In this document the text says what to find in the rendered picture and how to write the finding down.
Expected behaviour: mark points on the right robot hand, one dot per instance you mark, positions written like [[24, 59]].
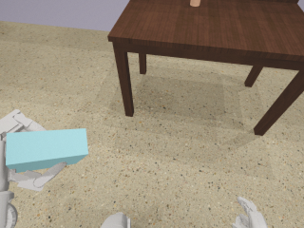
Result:
[[254, 220]]

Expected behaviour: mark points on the table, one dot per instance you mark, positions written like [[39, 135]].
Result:
[[258, 33]]

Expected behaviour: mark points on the left robot hand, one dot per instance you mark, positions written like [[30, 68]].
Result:
[[13, 123]]

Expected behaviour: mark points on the robot left forearm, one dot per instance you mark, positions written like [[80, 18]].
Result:
[[8, 213]]

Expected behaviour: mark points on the sponge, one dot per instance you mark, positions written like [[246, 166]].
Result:
[[35, 150]]

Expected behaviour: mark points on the left robot thigh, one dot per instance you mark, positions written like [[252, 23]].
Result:
[[117, 221]]

